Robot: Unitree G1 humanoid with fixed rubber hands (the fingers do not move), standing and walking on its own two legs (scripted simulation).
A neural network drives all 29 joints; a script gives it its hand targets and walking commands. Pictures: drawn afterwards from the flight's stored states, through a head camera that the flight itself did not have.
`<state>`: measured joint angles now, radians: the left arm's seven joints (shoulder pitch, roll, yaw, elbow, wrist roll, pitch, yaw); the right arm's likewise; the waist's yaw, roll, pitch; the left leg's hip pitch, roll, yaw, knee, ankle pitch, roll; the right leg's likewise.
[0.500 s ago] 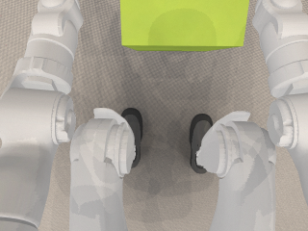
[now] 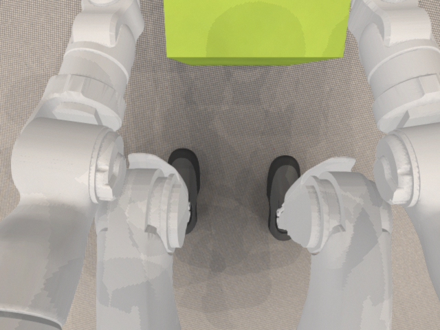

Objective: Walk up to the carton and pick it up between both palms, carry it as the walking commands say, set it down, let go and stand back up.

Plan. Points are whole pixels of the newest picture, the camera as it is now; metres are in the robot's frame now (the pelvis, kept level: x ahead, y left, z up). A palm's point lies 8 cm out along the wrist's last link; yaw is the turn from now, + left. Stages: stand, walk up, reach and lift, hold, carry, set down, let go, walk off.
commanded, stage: reach and lift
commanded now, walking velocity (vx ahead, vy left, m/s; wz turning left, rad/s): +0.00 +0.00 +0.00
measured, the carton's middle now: out of the picture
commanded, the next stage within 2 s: none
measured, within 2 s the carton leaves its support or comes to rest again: leaves its support in 0.82 s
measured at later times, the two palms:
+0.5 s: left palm out of the picture +0.55 +0.17 -0.18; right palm out of the picture +0.56 -0.13 -0.18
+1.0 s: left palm out of the picture +0.53 +0.19 -0.15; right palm out of the picture +0.55 -0.10 -0.14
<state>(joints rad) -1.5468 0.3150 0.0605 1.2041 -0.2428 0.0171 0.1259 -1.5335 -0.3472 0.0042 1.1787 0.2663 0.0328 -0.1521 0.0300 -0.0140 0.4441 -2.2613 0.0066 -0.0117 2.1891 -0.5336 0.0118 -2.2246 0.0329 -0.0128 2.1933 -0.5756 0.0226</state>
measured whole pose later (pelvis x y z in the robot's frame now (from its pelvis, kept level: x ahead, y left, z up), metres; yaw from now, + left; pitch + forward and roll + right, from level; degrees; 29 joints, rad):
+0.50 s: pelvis +0.00 -0.01 -0.01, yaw -1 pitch +34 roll +0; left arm -1.53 0.29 0.23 1.15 -0.05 0.14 0.05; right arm -1.50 -0.26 -0.20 1.12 0.11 0.11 -0.15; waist 0.05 -0.04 0.43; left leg -2.26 0.00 -0.03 2.23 -0.56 -0.02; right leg -2.25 0.07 -0.01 2.24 -0.58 0.01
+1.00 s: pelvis +0.01 +0.00 +0.00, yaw -1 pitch +36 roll -1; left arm -1.33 0.24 0.22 0.92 -0.12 0.22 0.15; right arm -1.37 -0.16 -0.26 0.96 0.02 0.18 -0.18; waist 0.05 -0.04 0.30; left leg -2.25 -0.05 -0.03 2.21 -0.58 -0.03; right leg -2.23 0.07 0.01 2.21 -0.60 0.04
